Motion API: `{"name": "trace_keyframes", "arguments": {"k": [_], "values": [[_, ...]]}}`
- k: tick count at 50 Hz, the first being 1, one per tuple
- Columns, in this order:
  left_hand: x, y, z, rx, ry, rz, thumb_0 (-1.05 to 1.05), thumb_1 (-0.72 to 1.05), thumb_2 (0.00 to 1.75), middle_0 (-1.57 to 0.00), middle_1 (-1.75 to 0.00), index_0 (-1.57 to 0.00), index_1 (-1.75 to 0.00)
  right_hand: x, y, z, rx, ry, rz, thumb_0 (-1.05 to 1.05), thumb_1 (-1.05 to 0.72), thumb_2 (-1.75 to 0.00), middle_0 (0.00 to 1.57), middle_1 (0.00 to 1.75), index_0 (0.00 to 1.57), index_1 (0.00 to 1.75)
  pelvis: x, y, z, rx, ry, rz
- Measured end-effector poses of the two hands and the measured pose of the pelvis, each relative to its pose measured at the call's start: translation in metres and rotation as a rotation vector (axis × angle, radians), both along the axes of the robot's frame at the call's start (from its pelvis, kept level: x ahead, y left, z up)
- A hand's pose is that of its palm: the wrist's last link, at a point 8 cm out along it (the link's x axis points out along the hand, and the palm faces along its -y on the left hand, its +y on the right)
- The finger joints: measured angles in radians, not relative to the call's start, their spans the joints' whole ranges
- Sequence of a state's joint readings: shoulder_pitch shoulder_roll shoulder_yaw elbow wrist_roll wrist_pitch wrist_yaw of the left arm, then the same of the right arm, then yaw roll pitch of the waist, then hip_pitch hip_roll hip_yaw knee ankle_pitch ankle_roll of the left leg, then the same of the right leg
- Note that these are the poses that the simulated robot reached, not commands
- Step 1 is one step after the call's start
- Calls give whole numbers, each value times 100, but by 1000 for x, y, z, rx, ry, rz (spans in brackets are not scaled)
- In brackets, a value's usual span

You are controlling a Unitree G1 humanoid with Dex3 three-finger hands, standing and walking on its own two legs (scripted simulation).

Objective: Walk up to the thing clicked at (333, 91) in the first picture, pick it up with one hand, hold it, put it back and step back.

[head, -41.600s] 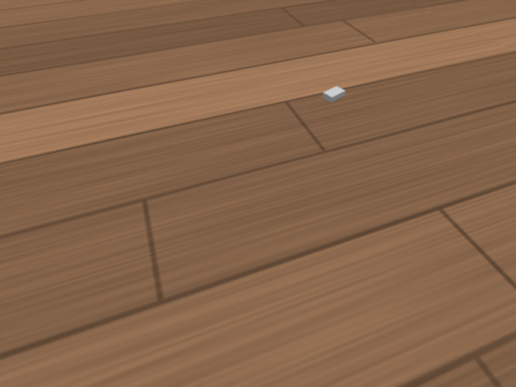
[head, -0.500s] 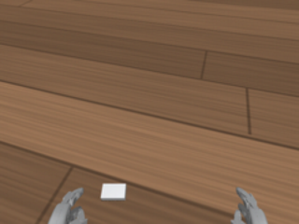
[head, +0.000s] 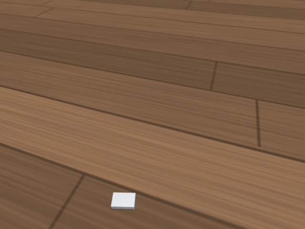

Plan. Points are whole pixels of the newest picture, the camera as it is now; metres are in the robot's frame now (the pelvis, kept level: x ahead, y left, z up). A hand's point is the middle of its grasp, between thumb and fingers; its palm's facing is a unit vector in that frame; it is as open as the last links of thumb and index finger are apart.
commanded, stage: stand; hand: left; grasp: from above
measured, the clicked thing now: (123, 200) +0.45 +0.24 -0.76
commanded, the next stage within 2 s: step back in 2.00 s
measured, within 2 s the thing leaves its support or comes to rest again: neither
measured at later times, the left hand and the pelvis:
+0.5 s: hand out of the picture +0.02 +0.24 -0.16, palm faces +0.03 -0.94 -0.34, open 7.4 cm; pelvis -0.02 +0.00 +0.00, yaw +0 degrees
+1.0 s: hand out of the picture +0.07 +0.23 -0.15, palm faces +0.01 -0.94 -0.33, open 7.4 cm; pelvis +0.00 -0.01 +0.01, yaw +0 degrees
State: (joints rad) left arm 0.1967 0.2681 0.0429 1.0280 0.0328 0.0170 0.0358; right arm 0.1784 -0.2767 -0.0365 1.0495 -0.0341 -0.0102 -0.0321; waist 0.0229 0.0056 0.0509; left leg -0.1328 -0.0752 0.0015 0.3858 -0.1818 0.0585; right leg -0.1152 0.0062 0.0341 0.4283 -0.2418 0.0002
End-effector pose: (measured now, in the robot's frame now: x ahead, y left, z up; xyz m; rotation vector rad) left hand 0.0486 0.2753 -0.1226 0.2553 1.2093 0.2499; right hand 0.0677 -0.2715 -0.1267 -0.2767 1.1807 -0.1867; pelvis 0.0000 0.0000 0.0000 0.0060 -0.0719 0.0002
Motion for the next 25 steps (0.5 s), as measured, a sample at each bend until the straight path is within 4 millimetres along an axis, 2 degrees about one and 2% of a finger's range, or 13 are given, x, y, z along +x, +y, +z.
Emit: {"name": "trace_keyframes", "arguments": {"k": [10, 25], "values": [[-26, 4, 0, 1, 57, 17, 1, 91, 90, -21, -30, -20, -30, -24, -2, -2, 6, 54, -24, 1, -90, -90, 20, 30, 20, 30, -11, 1, 4, -3, -17, 1], [-36, 5, 3, 15, 77, 5, 0, 91, 90, -21, -30, -20, -30, -33, -14, -2, 2, 69, -30, 1, -91, -90, 20, 30, 20, 30, -16, -4, 4, -4, -11, 3]]}}
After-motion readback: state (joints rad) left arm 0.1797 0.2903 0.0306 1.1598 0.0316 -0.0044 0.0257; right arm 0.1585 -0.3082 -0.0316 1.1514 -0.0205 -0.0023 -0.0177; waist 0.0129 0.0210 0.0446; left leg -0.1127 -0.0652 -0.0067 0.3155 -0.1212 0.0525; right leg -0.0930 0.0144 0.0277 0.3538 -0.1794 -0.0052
